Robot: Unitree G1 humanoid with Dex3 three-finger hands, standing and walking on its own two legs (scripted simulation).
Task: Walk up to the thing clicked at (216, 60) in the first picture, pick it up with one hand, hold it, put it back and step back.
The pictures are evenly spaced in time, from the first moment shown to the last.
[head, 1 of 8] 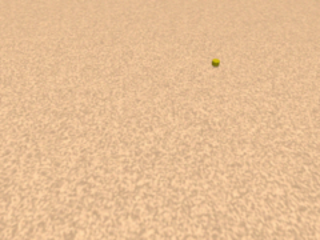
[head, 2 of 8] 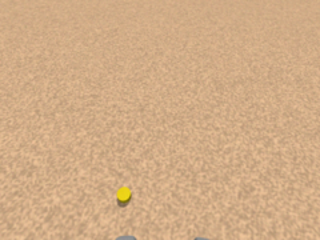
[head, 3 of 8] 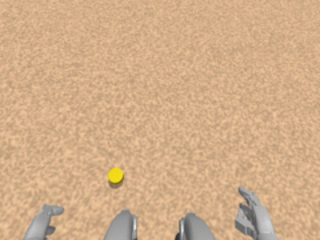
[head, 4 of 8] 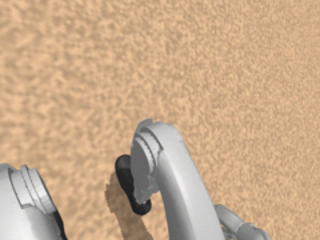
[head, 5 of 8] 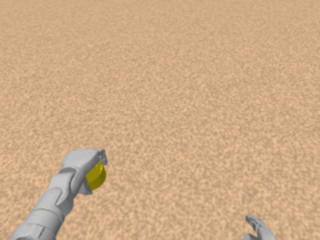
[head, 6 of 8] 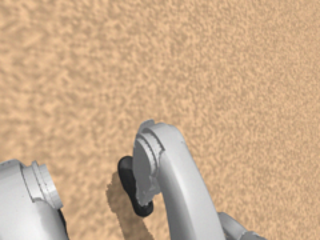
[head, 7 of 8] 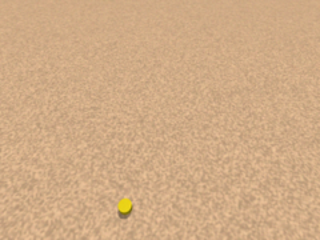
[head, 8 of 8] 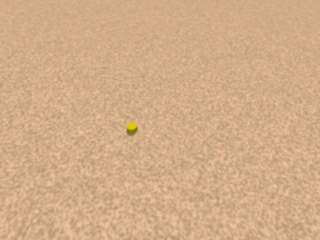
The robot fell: no
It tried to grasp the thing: yes
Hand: left
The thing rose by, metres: 0.70
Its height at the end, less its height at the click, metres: +0.00
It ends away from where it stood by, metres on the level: 0.00
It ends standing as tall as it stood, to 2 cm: yes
